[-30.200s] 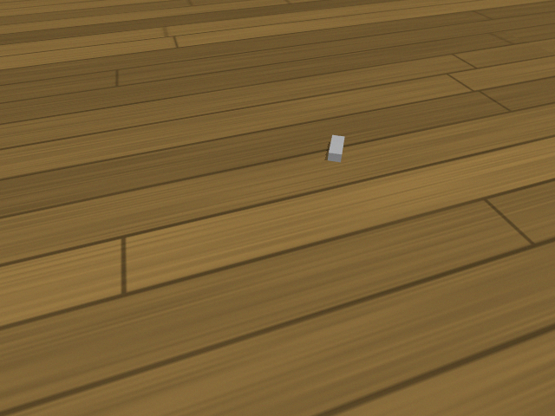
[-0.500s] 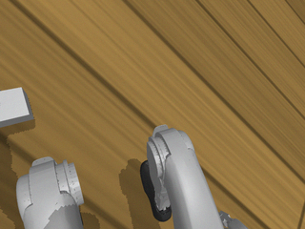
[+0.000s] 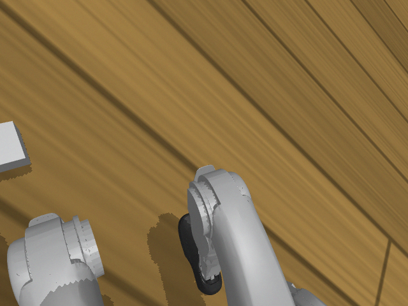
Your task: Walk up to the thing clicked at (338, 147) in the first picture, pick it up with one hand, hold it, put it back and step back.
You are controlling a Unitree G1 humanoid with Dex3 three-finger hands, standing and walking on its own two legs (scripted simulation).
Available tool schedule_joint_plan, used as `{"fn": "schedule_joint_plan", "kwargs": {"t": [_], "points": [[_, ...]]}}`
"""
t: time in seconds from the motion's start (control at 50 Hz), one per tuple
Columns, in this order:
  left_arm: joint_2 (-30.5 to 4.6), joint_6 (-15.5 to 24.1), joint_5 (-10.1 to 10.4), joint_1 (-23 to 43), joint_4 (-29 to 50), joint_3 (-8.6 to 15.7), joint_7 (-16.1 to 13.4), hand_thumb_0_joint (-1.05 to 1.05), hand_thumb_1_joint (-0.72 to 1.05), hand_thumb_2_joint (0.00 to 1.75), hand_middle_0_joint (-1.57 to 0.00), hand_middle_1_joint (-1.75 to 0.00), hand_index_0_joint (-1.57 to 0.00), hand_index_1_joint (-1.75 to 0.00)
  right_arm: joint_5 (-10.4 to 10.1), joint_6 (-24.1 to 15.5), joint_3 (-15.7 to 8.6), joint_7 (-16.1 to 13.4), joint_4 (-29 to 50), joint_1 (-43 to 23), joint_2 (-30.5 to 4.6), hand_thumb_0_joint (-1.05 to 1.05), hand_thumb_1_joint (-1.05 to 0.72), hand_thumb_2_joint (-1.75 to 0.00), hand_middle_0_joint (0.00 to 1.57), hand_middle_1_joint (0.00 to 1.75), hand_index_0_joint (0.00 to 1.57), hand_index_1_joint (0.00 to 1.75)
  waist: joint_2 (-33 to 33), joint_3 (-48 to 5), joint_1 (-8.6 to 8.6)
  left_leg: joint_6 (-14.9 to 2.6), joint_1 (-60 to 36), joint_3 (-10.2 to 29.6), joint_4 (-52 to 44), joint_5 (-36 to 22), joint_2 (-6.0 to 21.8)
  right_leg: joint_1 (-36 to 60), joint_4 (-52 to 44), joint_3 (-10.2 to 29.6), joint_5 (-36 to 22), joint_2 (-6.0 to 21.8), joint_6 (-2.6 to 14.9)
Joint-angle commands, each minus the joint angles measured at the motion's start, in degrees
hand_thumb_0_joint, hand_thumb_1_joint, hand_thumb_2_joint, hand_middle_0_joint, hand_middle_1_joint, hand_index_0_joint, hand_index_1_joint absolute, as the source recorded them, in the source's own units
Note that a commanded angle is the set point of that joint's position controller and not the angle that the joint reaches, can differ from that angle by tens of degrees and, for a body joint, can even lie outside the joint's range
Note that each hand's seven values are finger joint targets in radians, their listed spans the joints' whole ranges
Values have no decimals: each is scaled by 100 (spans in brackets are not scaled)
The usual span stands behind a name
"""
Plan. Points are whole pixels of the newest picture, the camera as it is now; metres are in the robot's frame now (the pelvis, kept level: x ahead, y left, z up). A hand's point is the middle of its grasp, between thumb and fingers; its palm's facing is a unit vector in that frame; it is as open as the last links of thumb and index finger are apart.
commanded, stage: rest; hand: left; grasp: from above
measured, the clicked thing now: out of the picture +0.44 +0.31 -0.26
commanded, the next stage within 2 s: open in 0.24 s
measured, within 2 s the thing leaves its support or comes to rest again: neither
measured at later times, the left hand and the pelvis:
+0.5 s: hand out of the picture +0.43 +0.31 -0.24, palm faces -0.44 -0.14 -0.89, open 10.6 cm; pelvis -0.01 +0.00 +0.00, yaw -1 degrees
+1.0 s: hand out of the picture +0.43 +0.31 -0.25, palm faces -0.43 -0.15 -0.89, open 13.1 cm; pelvis +0.00 +0.00 +0.00, yaw -1 degrees
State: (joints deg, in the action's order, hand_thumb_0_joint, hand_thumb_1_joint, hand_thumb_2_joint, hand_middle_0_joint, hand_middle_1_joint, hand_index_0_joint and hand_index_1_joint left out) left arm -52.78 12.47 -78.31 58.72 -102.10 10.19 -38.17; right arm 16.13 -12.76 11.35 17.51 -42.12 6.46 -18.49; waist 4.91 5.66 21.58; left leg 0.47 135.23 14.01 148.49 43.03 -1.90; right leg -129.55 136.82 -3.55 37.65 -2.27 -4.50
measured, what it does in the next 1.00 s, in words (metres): stands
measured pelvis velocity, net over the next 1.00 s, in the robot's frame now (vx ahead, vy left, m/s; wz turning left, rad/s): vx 0.00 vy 0.00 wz -0.02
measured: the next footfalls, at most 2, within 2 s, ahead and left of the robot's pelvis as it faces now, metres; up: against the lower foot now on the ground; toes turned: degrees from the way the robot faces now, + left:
none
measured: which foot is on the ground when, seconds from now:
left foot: down 0.00-1.00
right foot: down 0.00-1.00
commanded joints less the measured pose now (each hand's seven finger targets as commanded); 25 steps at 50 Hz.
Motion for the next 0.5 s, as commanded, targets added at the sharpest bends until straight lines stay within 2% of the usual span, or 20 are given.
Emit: {"fn": "schedule_joint_plan", "kwargs": {"t": [0.0, 0.06, 0.08, 0.12, 0.14, 0.18, 0.2, 0.22, 0.24, 0.32, 0.34, 0.36, 0.42, 0.44, 0.48], "points": [[-1419, 60, 72, 1675, 489, 137, -238, 0, 61, 79, -95, -73, -97, -72, -1, -24, -488, -12, -69, 974, -1926, 0, -90, -90, 20, 30, 20, 30, -2902, -3382, 302, -9, -3083, -588, -1744, -1548, 207, 1627, -732, -1144, -1533, -83, 446], [-1344, 96, 49, 1631, 349, 40, -184, 0, 63, 79, -96, -76, -98, -74, 46, -65, -441, 17, -46, 991, -1968, 0, -90, -90, 20, 30, 20, 30, -2771, -3263, 412, -30, -3016, -624, -1680, -1481, 193, 1691, -793, -1156, -1490, -94, 429], [-1398, 134, 53, 1654, 408, 31, -198, 0, 63, 79, -96, -74, -98, -73, 31, -66, -437, 7, -34, 942, -1973, 0, -90, -90, 20, 30, 20, 30, -2819, -3238, 360, -43, -2961, -619, -1724, -1404, 190, 1704, -843, -1148, -1432, -120, 444], [-1472, 157, 49, 1617, 307, 42, -198, 0, 63, 80, -96, -76, -98, -74, 56, -95, -416, 3, -52, 949, -2014, 0, -90, -90, 20, 30, 20, 30, -2874, -3184, 364, -39, -2974, -594, -1762, -1336, 193, 1674, -853, -1173, -1351, -108, 433], [-1482, 168, 45, 1575, 249, -27, -196, 0, 62, 80, -95, -76, -97, -74, 48, -110, -327, 14, -2, 825, -1957, 0, -90, -90, 20, 30, 20, 30, -2776, -3120, 332, -55, -2827, -609, -1705, -1248, 192, 1733, -846, -1156, -1305, -130, 450], [-1482, 189, 41, 1548, 254, -30, -197, 0, 64, 79, -97, -76, -99, -74, 97, -132, -300, 20, -12, 927, -1993, 0, -90, -90, 20, 30, 20, 30, -2641, -3212, 409, -77, -2855, -639, -1643, -1299, 184, 1854, -880, -1172, -1358, -132, 422], [-1510, 205, 65, 1544, 263, -35, -220, 0, 64, 79, -98, -74, -99, -72, 77, -133, -307, 13, -8, 880, -2021, 0, -90, -90, 20, 30, 20, 30, -2642, -3197, 372, -68, -2823, -602, -1676, -1315, 199, 1825, -882, -1167, -1373, -152, 433], [-1479, 224, 73, 1584, 266, -89, -204, 0, 66, 78, -98, -74, -100, -72, 87, -158, -307, 15, 6, 906, -2039, 0, -90, -90, 20, 30, 20, 30, -2678, -3180, 411, -76, -2830, -627, -1620, -1295, 190, 1812, -877, -1174, -1365, -135, 428], [-1542, 239, 92, 1545, 213, -37, -245, 0, 66, 80, -99, -74, -100, -72, 96, -155, -237, 3, 14, 842, -2013, 0, -90, -90, 20, 30, 20, 30, -2618, -3182, 376, -60, -2834, -543, -1698, -1304, 214, 1831, -887, -1205, -1359, -149, 437], [-1502, 240, 127, 1498, 161, -224, -295, 0, 62, 78, -97, -73, -98, -72, 107, -181, -185, -27, 15, 745, -2035, 0, -90, -90, 20, 30, 20, 30, -2561, -3135, 373, -85, -2616, -617, -1591, -1137, 210, 1924, -963, -1159, -1268, -198, 458], [-1470, 240, 158, 1525, 236, -271, -314, 0, 54, 78, -89, -72, -90, -72, 113, -204, -203, -38, 19, 718, -2059, 0, -90, -90, 20, 30, 20, 30, -2551, -3136, 368, -71, -2656, -592, -1624, -1087, 213, 1909, -995, -1155, -1224, -185, 457], [-1487, 227, 155, 1562, 219, -215, -320, 0, 46, 77, -81, -73, -82, -72, 109, -232, -222, -26, 27, 809, -2114, 0, -89, -90, 20, 30, 20, 30, -2660, -3076, 399, -65, -2744, -564, -1649, -1138, 215, 1806, -906, -1198, -1254, -156, 446], [-1455, 210, 170, 1530, 269, -326, -328, 0, 22, 71, -58, -72, -59, -71, 112, -262, -146, -16, 39, 720, -2073, 0, -90, -90, 20, 30, 20, 30, -2597, -3105, 386, -47, -2757, -514, -1648, -1124, 242, 1883, -923, -1208, -1287, -188, 455], [-1552, 209, 164, 1562, 275, -262, -372, 0, 14, 70, -52, -73, -54, -72, 95, -251, -149, -31, 16, 761, -2096, 0, -89, -90, 20, 30, 20, 30, -2653, -3122, 379, -40, -2751, -491, -1702, -1178, 246, 1914, -944, -1207, -1316, -196, 470], [-1516, 186, 225, 1552, 277, -316, -385, 0, -2, 69, -46, -73, -47, -72, 93, -271, -116, -41, 45, 673, -2051, 0, -89, -90, 20, 30, 20, 30, -2574, -3072, 381, -58, -2624, -535, -1655, -1014, 241, 1969, -1004, -1177, -1221, -196, 473]]}}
